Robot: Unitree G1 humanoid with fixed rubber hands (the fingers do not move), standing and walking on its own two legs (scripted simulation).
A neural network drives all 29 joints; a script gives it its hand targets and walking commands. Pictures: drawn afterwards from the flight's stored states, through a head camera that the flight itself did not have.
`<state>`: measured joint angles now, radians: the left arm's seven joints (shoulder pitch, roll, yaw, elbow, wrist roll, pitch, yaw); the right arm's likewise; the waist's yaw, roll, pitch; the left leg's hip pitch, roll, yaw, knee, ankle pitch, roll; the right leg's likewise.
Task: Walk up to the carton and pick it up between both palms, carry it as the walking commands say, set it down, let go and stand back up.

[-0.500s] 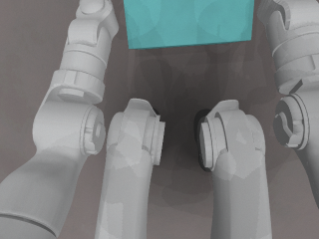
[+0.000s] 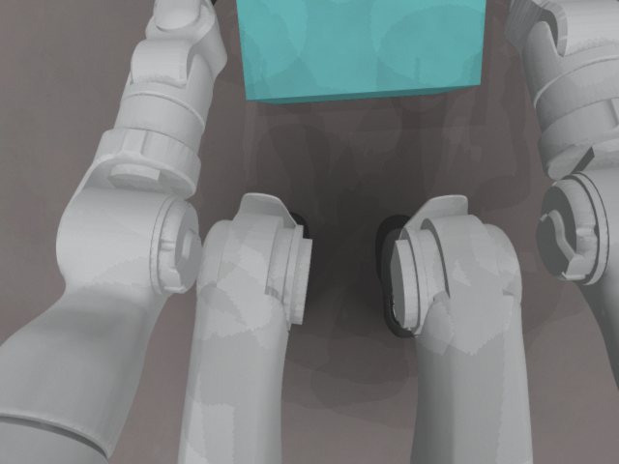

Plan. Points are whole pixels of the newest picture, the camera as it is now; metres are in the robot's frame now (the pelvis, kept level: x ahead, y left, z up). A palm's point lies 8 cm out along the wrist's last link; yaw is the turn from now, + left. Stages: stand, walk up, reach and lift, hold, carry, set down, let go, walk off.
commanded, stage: set down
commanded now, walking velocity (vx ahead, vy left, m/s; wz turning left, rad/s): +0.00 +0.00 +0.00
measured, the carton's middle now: out of the picture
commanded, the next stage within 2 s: none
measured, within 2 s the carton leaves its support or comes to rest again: neither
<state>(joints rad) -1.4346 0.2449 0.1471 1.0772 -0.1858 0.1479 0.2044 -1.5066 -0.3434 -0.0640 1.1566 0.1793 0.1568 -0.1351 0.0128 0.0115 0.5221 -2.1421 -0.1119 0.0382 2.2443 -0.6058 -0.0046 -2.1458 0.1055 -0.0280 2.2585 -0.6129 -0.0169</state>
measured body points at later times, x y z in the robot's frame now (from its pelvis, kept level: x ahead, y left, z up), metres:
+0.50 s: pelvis +0.00 +0.00 -0.01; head +0.37 -0.01 +0.24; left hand +0.54 +0.16 -0.20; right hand +0.55 -0.17 -0.20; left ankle +0.12 +0.10 -0.33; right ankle +0.11 -0.10 -0.33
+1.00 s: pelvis +0.00 +0.00 -0.01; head +0.37 -0.01 +0.24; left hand +0.54 +0.16 -0.20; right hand +0.55 -0.17 -0.20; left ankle +0.12 +0.10 -0.33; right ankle +0.11 -0.10 -0.33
